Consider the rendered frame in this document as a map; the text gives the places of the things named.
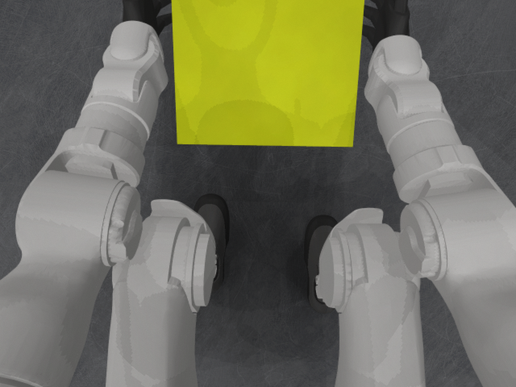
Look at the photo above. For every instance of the robot right forearm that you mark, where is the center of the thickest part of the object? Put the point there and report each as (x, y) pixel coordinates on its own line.
(427, 154)

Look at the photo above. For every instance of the carton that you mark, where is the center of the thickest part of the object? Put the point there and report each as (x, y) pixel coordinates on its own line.
(266, 72)

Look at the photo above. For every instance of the left robot hand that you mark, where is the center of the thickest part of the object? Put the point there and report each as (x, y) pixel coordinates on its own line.
(146, 11)

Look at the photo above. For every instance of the right robot thigh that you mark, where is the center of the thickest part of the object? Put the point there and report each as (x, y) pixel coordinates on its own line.
(380, 330)

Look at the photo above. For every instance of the robot left upper arm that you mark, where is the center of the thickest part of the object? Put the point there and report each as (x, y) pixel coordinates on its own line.
(72, 229)

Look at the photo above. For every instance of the right robot hand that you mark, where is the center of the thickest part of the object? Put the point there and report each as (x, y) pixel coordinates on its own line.
(390, 18)

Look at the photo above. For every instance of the left robot thigh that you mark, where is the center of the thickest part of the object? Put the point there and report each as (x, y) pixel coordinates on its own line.
(152, 328)

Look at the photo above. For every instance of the robot right upper arm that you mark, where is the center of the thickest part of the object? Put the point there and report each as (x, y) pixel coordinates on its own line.
(465, 243)

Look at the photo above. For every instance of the robot thigh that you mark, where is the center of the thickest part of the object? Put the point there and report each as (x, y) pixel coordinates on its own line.
(152, 328)
(380, 330)

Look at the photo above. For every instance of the robot left forearm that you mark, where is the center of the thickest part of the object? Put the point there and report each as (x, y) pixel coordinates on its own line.
(116, 120)

